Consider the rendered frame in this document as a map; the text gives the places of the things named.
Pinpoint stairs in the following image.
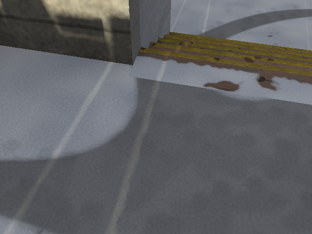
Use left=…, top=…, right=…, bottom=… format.
left=148, top=31, right=312, bottom=71

